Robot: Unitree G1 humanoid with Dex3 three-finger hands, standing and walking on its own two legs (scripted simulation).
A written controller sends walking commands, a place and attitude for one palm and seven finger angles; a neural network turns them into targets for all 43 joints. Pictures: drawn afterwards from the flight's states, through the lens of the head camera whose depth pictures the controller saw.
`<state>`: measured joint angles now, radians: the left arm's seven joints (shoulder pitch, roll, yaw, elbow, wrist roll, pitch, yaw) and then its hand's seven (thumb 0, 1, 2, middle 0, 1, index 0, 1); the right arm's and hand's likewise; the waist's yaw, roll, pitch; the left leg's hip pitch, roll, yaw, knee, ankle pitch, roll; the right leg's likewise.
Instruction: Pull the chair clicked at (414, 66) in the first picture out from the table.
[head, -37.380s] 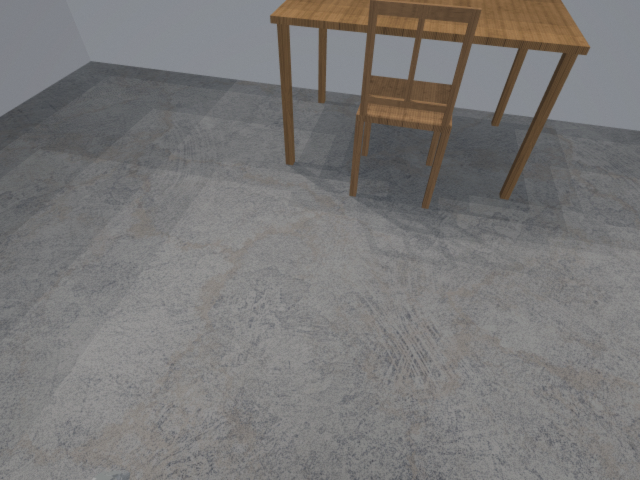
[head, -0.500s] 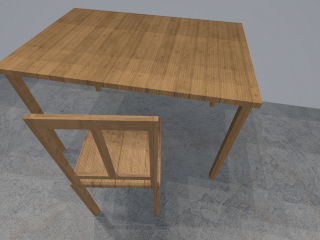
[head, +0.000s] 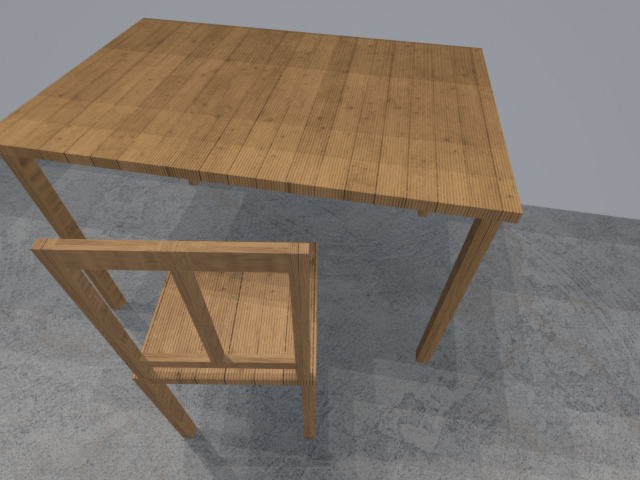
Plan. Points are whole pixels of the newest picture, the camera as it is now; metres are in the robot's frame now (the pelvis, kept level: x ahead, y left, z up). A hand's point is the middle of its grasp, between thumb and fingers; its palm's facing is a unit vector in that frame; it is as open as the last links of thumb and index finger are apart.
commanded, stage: look again from close up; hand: left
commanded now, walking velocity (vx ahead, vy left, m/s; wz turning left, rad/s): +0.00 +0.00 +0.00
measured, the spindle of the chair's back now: (202, 319) +0.38 +0.22 -0.10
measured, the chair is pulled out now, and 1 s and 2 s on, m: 0.16 0.16 0.16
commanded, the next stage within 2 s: none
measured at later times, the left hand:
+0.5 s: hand out of the picture -0.02 +0.15 -0.18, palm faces +0.04 -0.98 -0.17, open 7.4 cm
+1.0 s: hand out of the picture -0.03 +0.14 -0.18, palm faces +0.05 -0.99 -0.16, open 7.4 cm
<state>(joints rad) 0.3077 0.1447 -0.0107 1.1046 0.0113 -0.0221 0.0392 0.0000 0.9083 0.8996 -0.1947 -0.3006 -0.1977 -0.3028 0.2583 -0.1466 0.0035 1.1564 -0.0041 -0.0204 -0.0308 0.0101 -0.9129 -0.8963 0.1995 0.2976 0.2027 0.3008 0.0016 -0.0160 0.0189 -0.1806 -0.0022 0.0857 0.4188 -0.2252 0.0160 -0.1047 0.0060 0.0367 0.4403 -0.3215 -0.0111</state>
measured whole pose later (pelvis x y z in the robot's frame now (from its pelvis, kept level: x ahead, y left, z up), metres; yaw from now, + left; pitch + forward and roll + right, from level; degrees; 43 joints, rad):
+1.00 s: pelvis +0.00 -0.01 +0.00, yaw +0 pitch -1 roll +1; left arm 0.35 0.12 -0.01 1.11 0.01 -0.03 0.04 0.00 0.91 0.90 -0.19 -0.30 -0.20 -0.30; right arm 0.28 -0.12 0.00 1.17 0.00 -0.02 -0.04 0.01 -0.91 -0.90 0.20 0.30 0.20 0.30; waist 0.00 -0.02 0.02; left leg -0.17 0.02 0.07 0.41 -0.21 0.00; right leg -0.09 0.03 0.02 0.42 -0.30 -0.03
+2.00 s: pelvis -0.01 -0.01 +0.00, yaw +1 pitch -1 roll +1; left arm 0.35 0.11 0.00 1.11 0.01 -0.03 0.04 0.00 0.91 0.90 -0.19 -0.30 -0.20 -0.30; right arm 0.29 -0.12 0.00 1.17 0.00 -0.02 -0.04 0.01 -0.91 -0.90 0.20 0.30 0.20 0.30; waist 0.00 -0.02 0.02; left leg -0.19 0.01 0.06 0.41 -0.20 0.00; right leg -0.10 0.02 0.01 0.42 -0.30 -0.03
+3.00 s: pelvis -0.01 +0.00 +0.00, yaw +1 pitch -1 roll +0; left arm 0.36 0.11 0.00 1.12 0.01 -0.03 0.04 0.00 0.91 0.90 -0.19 -0.30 -0.20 -0.30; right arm 0.30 -0.11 0.00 1.17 0.00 -0.02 -0.04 0.01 -0.91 -0.90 0.20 0.30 0.20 0.30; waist 0.00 -0.02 0.02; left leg -0.20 0.00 0.06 0.41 -0.20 0.02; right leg -0.11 0.01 0.02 0.42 -0.29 -0.01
